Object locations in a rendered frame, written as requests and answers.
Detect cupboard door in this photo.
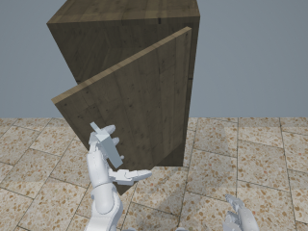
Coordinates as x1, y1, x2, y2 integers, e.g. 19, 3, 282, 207
51, 26, 193, 196

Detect robot right hand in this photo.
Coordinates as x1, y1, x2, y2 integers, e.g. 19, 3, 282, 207
222, 193, 260, 231

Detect handle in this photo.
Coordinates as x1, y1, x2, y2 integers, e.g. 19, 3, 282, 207
90, 122, 123, 168

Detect robot left forearm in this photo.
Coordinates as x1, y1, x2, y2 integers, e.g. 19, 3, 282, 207
84, 182, 123, 231

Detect robot left hand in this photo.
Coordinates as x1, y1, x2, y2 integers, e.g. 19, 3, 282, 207
86, 125, 152, 188

